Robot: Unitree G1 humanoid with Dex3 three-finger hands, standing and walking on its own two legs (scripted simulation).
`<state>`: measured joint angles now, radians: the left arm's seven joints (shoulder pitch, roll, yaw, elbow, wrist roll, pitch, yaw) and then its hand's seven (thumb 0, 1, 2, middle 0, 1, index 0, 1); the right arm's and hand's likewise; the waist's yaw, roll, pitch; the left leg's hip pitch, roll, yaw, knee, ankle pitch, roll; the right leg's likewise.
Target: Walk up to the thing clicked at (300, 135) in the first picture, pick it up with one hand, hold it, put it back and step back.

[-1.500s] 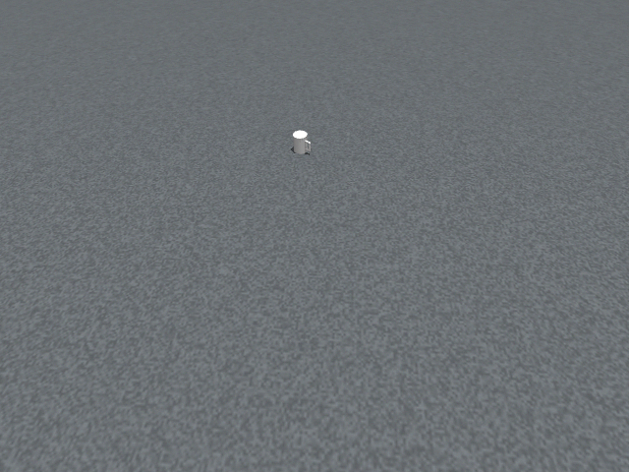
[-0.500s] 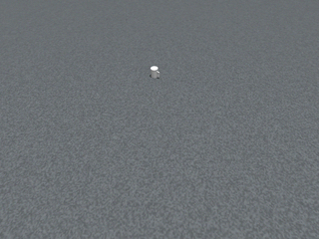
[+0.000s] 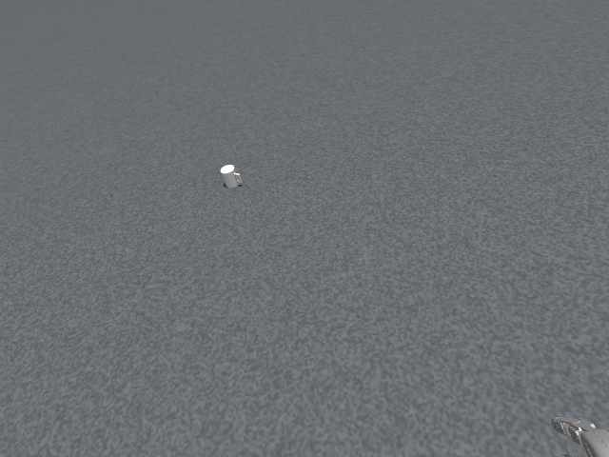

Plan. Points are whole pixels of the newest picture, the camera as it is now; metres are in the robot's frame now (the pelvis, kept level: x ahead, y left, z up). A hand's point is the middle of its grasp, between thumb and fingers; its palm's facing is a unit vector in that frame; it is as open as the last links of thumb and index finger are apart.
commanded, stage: walk up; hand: left
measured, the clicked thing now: (232, 176) +1.65 +0.52 -0.69
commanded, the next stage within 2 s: none
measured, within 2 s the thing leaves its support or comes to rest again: neither
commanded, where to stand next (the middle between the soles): +1.31 +0.89 m, yaw -72 degrees
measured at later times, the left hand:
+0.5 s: hand (127, 301) +0.48 +0.42 -0.12, palm faces -0.33 -0.77 -0.54, open 7.4 cm
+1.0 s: hand (145, 203) +0.77 +0.47 -0.10, palm faces -0.39 -0.71 -0.58, open 7.4 cm
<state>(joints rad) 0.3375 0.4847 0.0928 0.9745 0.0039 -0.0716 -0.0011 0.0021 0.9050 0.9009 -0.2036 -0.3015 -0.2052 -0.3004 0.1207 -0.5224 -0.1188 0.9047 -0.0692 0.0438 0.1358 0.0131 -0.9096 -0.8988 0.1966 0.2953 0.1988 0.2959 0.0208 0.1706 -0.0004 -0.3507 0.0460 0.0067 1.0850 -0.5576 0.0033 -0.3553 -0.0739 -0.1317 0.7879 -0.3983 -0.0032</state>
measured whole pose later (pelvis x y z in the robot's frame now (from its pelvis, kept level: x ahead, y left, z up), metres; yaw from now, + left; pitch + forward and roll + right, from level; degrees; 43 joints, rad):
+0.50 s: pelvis +0.30 +0.14 +0.01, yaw -17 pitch +0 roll -2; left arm 0.25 0.52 0.06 0.89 -0.01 -0.07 0.07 0.01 0.91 0.90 -0.20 -0.30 -0.21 -0.30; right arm 0.16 -0.42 -0.11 0.76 -0.03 0.03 0.11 0.01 -0.91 -0.90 0.20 0.30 0.20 0.30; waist -0.06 0.01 0.13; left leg -0.46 0.04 0.06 0.73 -0.27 0.02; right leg -0.42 -0.06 0.09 1.27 -0.44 -0.06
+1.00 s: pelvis +0.57 +0.23 +0.00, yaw -29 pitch -3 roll -2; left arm 0.33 0.41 0.03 0.84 0.01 -0.07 0.11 0.00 0.90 0.90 -0.21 -0.30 -0.21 -0.30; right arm 0.21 -0.46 -0.09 0.66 -0.07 0.08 0.12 0.01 -0.91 -0.90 0.20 0.30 0.20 0.30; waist -0.02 0.14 0.08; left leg -0.63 0.10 -0.14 1.22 -0.36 -0.01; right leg -0.37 -0.08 -0.07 0.73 -0.31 0.01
